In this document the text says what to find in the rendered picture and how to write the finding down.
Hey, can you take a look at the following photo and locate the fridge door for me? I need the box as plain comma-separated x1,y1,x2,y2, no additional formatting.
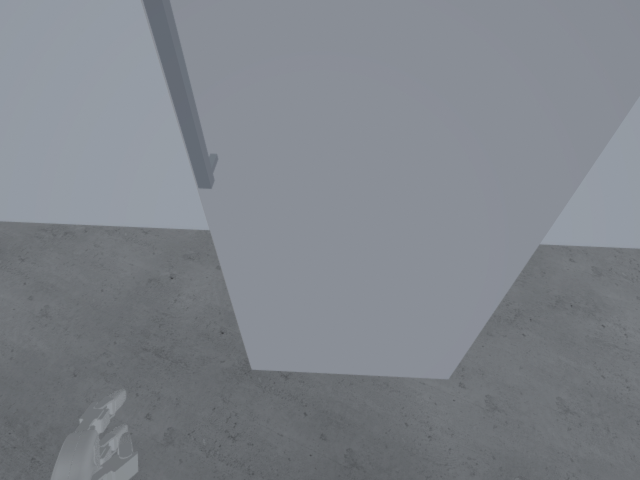
141,0,640,379

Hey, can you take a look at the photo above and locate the handle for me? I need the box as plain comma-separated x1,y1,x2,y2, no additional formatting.
143,0,218,189

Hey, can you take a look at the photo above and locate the left robot hand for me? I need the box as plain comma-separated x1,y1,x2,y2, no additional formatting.
51,389,138,480

